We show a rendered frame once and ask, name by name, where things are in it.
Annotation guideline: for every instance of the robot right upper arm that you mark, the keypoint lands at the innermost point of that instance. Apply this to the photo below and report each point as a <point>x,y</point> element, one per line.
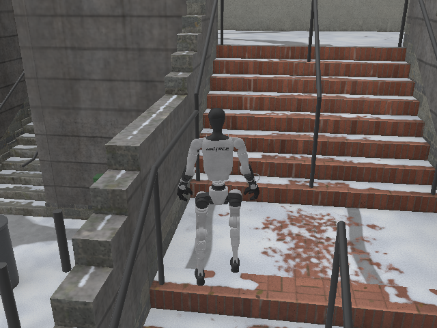
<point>242,155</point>

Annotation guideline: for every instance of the robot right hand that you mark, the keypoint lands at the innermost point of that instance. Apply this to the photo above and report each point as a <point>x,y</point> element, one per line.
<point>255,191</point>

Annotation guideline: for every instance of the robot left upper arm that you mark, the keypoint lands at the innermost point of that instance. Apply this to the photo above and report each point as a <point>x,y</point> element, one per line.
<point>192,156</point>

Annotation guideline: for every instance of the left robot forearm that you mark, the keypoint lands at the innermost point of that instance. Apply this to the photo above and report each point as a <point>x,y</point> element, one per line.
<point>184,180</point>

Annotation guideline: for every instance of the right robot shin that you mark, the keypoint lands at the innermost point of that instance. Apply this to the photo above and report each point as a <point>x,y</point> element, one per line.
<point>235,240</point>

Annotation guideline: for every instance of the right robot forearm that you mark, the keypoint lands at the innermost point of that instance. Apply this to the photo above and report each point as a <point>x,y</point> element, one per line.
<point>251,179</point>

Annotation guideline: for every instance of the humanoid robot head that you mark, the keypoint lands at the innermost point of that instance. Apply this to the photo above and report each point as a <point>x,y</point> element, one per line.
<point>217,118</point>

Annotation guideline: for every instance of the robot left hand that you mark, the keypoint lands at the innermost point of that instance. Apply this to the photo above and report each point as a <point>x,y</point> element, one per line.
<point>181,192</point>

